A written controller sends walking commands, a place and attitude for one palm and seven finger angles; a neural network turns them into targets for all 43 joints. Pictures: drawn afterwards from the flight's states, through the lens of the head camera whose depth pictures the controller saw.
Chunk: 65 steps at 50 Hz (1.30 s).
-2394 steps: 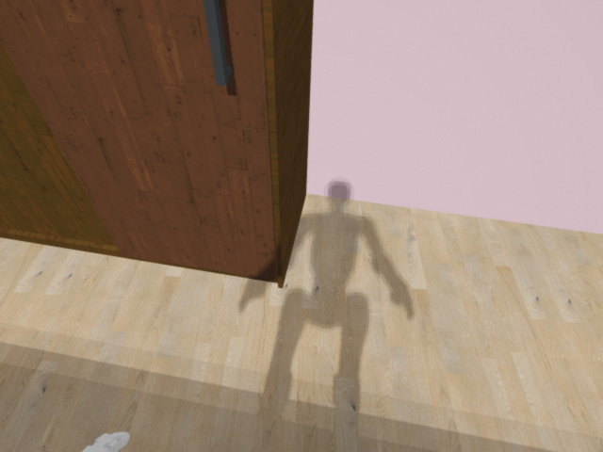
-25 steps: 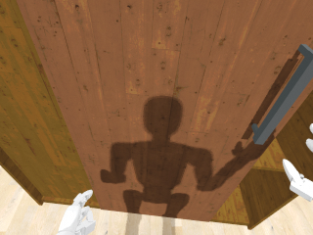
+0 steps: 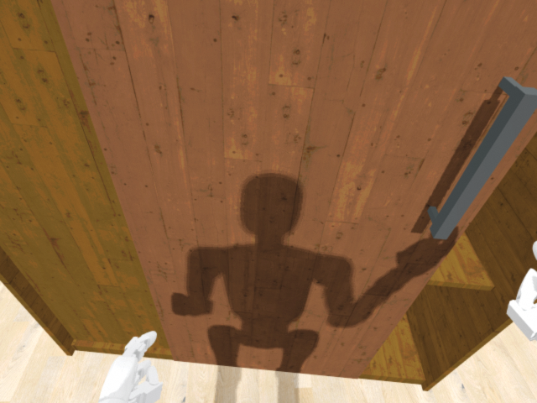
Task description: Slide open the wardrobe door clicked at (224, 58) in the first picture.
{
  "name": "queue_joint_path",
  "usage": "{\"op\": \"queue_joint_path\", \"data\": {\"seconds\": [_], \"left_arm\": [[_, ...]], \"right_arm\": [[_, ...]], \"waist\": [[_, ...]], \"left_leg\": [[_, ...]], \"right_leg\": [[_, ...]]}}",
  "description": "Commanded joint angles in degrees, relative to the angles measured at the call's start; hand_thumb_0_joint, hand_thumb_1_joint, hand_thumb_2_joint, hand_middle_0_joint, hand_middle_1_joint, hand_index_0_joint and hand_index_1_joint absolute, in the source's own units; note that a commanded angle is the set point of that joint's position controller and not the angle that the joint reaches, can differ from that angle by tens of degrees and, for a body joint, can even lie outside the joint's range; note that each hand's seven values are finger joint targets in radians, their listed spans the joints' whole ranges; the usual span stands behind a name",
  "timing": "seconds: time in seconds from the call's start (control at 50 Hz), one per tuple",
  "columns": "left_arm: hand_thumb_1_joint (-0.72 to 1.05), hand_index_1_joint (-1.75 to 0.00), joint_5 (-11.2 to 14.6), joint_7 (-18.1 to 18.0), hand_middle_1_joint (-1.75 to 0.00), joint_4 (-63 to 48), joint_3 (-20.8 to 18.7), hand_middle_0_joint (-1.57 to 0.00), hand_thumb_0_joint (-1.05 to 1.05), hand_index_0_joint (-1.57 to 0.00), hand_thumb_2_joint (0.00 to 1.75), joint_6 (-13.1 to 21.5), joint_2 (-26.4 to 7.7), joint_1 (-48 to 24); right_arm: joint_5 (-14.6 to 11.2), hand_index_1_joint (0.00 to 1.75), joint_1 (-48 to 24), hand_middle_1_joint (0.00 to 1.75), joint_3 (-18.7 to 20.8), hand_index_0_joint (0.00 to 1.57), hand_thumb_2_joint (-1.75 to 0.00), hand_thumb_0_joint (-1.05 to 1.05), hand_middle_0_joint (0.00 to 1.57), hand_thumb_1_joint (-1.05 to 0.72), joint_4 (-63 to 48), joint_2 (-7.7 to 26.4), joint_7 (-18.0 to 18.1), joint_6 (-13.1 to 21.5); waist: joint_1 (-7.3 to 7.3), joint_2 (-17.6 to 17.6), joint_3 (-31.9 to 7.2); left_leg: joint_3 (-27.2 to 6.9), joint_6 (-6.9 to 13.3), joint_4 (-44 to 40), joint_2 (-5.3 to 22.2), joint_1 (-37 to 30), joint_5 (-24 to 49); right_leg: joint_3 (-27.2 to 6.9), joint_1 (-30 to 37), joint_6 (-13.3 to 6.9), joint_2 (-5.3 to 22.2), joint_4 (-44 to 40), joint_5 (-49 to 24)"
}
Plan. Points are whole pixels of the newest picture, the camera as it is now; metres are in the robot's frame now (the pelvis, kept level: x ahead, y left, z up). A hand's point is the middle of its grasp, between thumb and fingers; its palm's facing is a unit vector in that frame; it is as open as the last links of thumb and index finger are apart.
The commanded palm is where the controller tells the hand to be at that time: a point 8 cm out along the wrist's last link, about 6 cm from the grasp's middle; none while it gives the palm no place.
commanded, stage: step back with the hand held close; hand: right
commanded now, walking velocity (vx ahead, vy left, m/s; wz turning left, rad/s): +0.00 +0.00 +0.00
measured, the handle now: (469, 167) +0.38 -0.29 +0.21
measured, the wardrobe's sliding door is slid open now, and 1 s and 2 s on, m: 0.24 0.24 0.24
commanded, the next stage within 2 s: stop stepping back and stand still in 1.40 s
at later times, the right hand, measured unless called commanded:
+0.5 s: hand (534, 327) +0.17 -0.28 +0.15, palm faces +0.35 +0.79 -0.51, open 7.4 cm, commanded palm +0.11 -0.32 +0.17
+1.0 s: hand out of the picture +0.06 -0.31 +0.16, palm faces +0.49 +0.75 -0.44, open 7.4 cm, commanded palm +0.00 -0.35 +0.17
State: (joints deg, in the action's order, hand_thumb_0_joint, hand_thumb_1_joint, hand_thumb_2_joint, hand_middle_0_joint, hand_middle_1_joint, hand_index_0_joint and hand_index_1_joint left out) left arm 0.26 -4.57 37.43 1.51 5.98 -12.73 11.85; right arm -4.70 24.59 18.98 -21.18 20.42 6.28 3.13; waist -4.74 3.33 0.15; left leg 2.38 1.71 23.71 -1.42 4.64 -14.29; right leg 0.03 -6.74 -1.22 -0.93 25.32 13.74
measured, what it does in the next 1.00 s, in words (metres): shifts its weight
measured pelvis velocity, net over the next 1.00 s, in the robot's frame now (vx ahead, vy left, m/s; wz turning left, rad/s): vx -0.12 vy -0.04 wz -0.06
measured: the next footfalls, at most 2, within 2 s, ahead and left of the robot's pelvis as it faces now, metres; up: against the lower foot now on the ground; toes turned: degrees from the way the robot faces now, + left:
left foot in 1.24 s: -0.22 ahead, +0.11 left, +0.00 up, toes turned -8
right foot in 1.38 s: -0.07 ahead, -0.10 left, +0.00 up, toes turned -5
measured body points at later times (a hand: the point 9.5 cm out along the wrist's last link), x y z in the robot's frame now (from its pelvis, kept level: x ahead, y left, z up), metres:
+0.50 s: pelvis -0.04 -0.02 +0.00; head -0.02 -0.02 +0.45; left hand +0.14 +0.23 -0.08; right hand +0.14 -0.32 +0.18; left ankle -0.01 +0.10 -0.74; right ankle +0.01 -0.10 -0.74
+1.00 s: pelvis -0.12 -0.04 -0.02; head -0.10 -0.07 +0.43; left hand +0.09 +0.18 -0.08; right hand +0.03 -0.35 +0.18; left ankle -0.05 +0.11 -0.74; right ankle +0.00 -0.11 -0.74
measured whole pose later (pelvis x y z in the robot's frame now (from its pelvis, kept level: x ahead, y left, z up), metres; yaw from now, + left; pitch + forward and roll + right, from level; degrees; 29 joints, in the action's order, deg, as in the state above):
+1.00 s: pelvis -0.12 -0.04 -0.02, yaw -3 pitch -1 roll +3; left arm 0.1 -3.8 32.8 0.1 5.7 -12.2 10.5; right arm -0.2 27.9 25.0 -31.2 23.0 6.7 15.5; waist -2.9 -0.6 3.0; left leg -3.5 -1.9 31.4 -3.3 19.5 -11.1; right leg 1.1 -26.9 -4.2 -0.7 34.7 9.8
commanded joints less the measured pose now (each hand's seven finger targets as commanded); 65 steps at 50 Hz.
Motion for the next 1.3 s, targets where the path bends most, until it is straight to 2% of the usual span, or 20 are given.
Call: {"op": "queue_joint_path", "data": {"seconds": [0.0, 0.06, 0.08, 0.1, 0.14, 0.18, 0.32, 0.42, 0.68, 0.76, 0.9, 0.96, 1.04, 1.1, 1.16, 1.18, 1.22, 1.24, 1.26, 1.28], "left_arm": [[0.90, -0.30, -0.25, -0.57, -0.30, -9.32, -2.60, -0.20, 0.00, -0.20, 0.90, 3.68, -6.39, -9.08], [0.90, -0.30, -0.16, -0.51, -0.30, -9.81, -2.52, -0.20, 0.00, -0.20, 0.90, 3.86, -6.08, -9.67], [0.90, -0.30, 0.46, -0.26, -0.30, -12.14, -2.03, -0.20, 0.00, -0.20, 0.90, 2.50, -6.99, -9.23], [0.90, -0.30, 0.27, -0.36, -0.30, -10.87, -2.03, -0.20, 0.00, -0.20, 0.90, 1.68, -6.30, -8.82], [0.90, -0.30, -0.22, 0.11, -0.30, -10.83, -2.33, -0.20, 0.00, -0.20, 0.90, 0.37, -6.09, -8.33], [0.90, -0.30, 0.04, 0.45, -0.30, -11.79, -2.94, -0.20, 0.00, -0.20, 0.90, -0.78, -6.60, -7.46], [0.90, -0.30, 0.61, -0.54, -0.30, -14.42, -3.95, -0.20, 0.00, -0.20, 0.90, -3.25, -6.82, -7.71], [0.90, -0.30, 0.70, -0.93, -0.30, -15.50, -4.16, -0.20, 0.00, -0.20, 0.90, -3.45, -7.26, -7.44], [0.90, -0.30, 0.48, -0.90, -0.30, -15.71, -4.81, -0.20, 0.00, -0.20, 0.90, 0.28, -9.65, -6.63], [0.90, -0.30, 0.14, -0.53, -0.30, -15.12, -5.01, -0.20, 0.00, -0.20, 0.90, 1.50, -9.22, -6.29], [0.90, -0.30, -0.33, 0.19, -0.30, -13.34, -5.46, -0.20, 0.00, -0.20, 0.90, 3.02, -8.15, -4.51], [0.90, -0.30, -0.34, -0.14, -0.30, -13.32, -5.23, -0.20, 0.00, -0.20, 0.90, 3.59, -8.35, -5.42], [0.90, -0.30, -0.75, -0.59, -0.30, -13.35, -5.57, -0.20, 0.00, -0.20, 0.90, 4.12, -8.56, -6.52], [0.90, -0.30, -0.63, 0.36, -0.30, -13.35, -6.42, -0.20, 0.00, -0.20, 0.90, 4.16, -8.20, -6.57], [0.90, -0.30, -0.34, 1.82, -0.30, -11.95, -6.35, -0.20, 0.00, -0.20, 0.90, 4.17, -6.23, -6.06], [0.90, -0.30, -0.33, 2.05, -0.30, -11.50, -6.27, -0.20, 0.00, -0.20, 0.90, 4.17, -5.94, -5.98], [0.90, -0.30, -0.27, 1.85, -0.30, -9.57, -5.39, -0.20, 0.00, -0.20, 0.90, 3.82, -3.98, -4.10], [0.90, -0.30, -0.28, 1.37, -0.30, -9.51, -4.99, -0.20, 0.00, -0.20, 0.90, 3.96, -3.78, -4.60], [0.90, -0.30, -0.39, 0.64, -0.30, -10.47, -4.21, -0.20, 0.00, -0.20, 0.90, 4.38, -3.41, -6.08], [0.90, -0.30, 0.53, 0.26, -0.30, -10.22, -5.32, -0.20, 0.00, -0.20, 0.90, 4.29, -4.51, -6.77]], "right_arm": [[-0.45, 0.30, -5.77, 0.30, 7.36, 0.20, -0.90, 0.00, 0.20, -0.90, -10.27, 11.78, 0.43, 4.04], [-0.53, 0.30, -8.06, 0.30, 6.87, 0.20, -0.90, 0.00, 0.20, -0.90, -13.62, 11.85, 0.29, 4.81], [0.43, 0.30, -14.09, 0.30, 14.97, 0.20, -0.90, 0.00, 0.20, -0.90, -17.35, 19.70, 1.37, 7.64], [0.72, 0.30, -14.00, 0.30, 14.33, 0.20, -0.90, 0.00, 0.20, -0.90, -15.58, 19.13, 1.37, 8.81], [1.11, 0.30, -2.61, 0.30, 9.09, 0.20, -0.90, 0.00, 0.20, -0.90, -10.37, 12.09, 0.81, 7.98], [1.15, 0.30, 1.13, 0.30, 7.83, 0.20, -0.90, 0.00, 0.20, -0.90, -10.34, 10.64, 0.76, 7.86], [0.90, 0.30, 5.79, 0.30, 12.39, 0.20, -0.90, 0.00, 0.20, -0.90, -16.35, 15.10, 1.80, 8.75], [0.90, 0.30, 6.07, 0.30, 13.15, 0.20, -0.90, 0.00, 0.20, -0.90, -17.66, 15.54, 2.00, 9.47], [5.22, 0.30, -0.51, 0.30, 12.57, 0.20, -0.90, 0.00, 0.20, -0.90, -16.50, 12.64, 1.86, 12.58], [5.29, 0.30, -0.95, 0.30, 13.72, 0.20, -0.90, 0.00, 0.20, -0.90, -17.47, 13.46, 1.36, 14.06], [3.53, 0.30, -1.71, 0.30, 13.34, 0.20, -0.90, 0.00, 0.20, -0.90, -22.63, 14.82, 1.37, 15.73], [3.99, 0.30, -2.86, 0.30, 13.01, 0.20, -0.90, 0.00, 0.20, -0.90, -21.46, 13.81, 1.69, 16.20], [5.19, 0.30, -2.36, 0.30, 15.65, 0.20, -0.90, 0.00, 0.20, -0.90, -17.54, 13.77, 1.32, 16.46], [4.28, 0.30, -0.55, 0.30, 17.63, 0.20, -0.90, 0.00, 0.20, -0.90, -16.55, 15.45, 1.02, 16.56], [1.28, 0.30, 5.41, 0.30, 14.68, 0.20, -0.90, 0.00, 0.20, -0.90, -17.71, 13.32, 0.52, 16.23], [0.63, 0.30, 4.82, 0.30, 14.19, 0.20, -0.90, 0.00, 0.20, -0.90, -20.04, 13.68, 0.50, 16.75], [1.24, 0.30, -0.35, 0.30, 12.92, 0.20, -0.90, 0.00, 0.20, -0.90, -22.88, 15.36, 0.81, 18.70], [2.36, 0.30, -4.72, 0.30, 13.76, 0.20, -0.90, 0.00, 0.20, -0.90, -23.41, 18.59, 1.43, 19.21], [3.51, 0.30, -6.70, 0.30, 12.12, 0.20, -0.90, 0.00, 0.20, -0.90, -20.59, 17.85, 1.71, 18.88], [3.66, 0.30, -9.15, 0.30, 9.50, 0.20, -0.90, 0.00, 0.20, -0.90, -20.05, 15.50, 1.21, 17.39]], "waist": [[0.11, -1.81, -0.57], [0.21, -0.60, -1.28], [2.11, -1.38, 2.86], [2.32, -1.93, 2.50], [2.53, -6.34, -0.23], [2.71, -4.21, -4.36], [3.03, -3.97, -11.99], [3.07, -1.63, -10.51], [2.88, 5.32, -3.15], [3.24, 2.58, -2.95], [4.66, -3.28, -8.10], [4.52, 1.86, -5.96], [2.94, 11.00, -6.15], [2.59, 7.53, -6.18], [2.33, 5.79, -8.36], [2.59, 4.37, -9.43], [3.94, -10.96, -10.23], [4.02, -15.04, -9.51], [4.30, -14.24, -10.33], [4.42, -22.24, -10.81]], "left_leg": [[-2.28, -0.38, -7.10, 2.27, 3.75, 4.48], [-3.00, -0.52, -7.69, 2.65, 3.50, 3.14], [-10.92, -0.99, -11.93, 5.53, 9.72, 4.54], [-11.88, -0.55, -13.01, 7.34, 10.34, 4.75], [-11.12, -1.13, -11.70, 8.46, 11.03, 10.99], [-9.63, -2.17, -9.57, 8.64, 9.29, 15.74], [-4.91, -2.77, -2.86, 5.09, 4.38, 24.78], [-4.72, -2.81, -0.68, 3.59, 2.97, 21.31], [-5.32, -3.48, 15.01, -1.67, -11.45, 4.57], [-8.24, -2.83, 14.13, -1.51, -6.83, 6.53], [-17.20, 0.61, 0.27, 4.99, 14.35, 3.10], [-12.61, -1.23, 4.32, 0.95, 11.63, -0.34], [-4.94, -3.31, 28.05, -5.48, -6.55, -1.19], [-4.77, -2.25, 27.23, -5.29, -2.82, -8.69], [-3.18, 0.21, 6.16, -1.06, 11.28, -16.19], [-5.65, 0.76, -3.00, 1.35, 15.92, -14.81], [-25.22, 4.69, -13.42, 15.08, 28.81, 3.31], [-25.94, 5.23, -12.20, 20.21, 26.70, 22.75], [-18.91, 4.57, -5.68, 17.30, 16.53, 48.48], [-16.21, -0.65, -0.05, 13.03, 11.01, 60.32]], "right_leg": [[-0.71, 0.47, -0.64, 1.78, -4.64, -5.64], [-0.49, 1.06, -0.89, 1.45, -4.55, -4.65], [-1.97, -3.18, -2.10, 1.76, -2.02, -1.24], [-2.49, -2.45, -1.91, 1.27, -0.67, -0.72], [-2.02, -1.48, -1.81, 1.55, 1.29, -5.06], [-1.12, -0.83, -1.64, 1.90, 1.20, -8.28], [-1.97, -0.58, -1.66, 3.75, -1.64, -20.59], [-3.67, -5.97, -2.01, 4.59, -3.68, -17.14], [-14.52, -41.03, -8.16, 11.84, -16.07, 32.45], [-14.12, -37.98, -8.03, 10.88, -11.39, 29.72], [-6.46, -13.73, -2.66, 4.82, 2.62, 12.29], [-10.03, -19.10, -3.67, 7.51, -4.18, 18.09], [-19.36, -39.83, -8.68, 18.51, -19.19, 34.09], [-15.85, -36.18, -8.26, 18.67, -16.32, 28.68], [-8.32, -14.85, -1.53, 15.56, -8.68, 17.03], [-5.70, -7.81, 0.94, 13.66, -3.58, 12.26], [1.35, 3.27, 3.07, 5.99, 19.22, 0.37], [2.53, -0.79, 2.99, 4.63, 25.06, 3.76], [5.10, -5.13, 2.90, 2.87, 24.66, 5.45], [4.71, -9.43, 1.76, 0.71, 19.42, 1.43]]}}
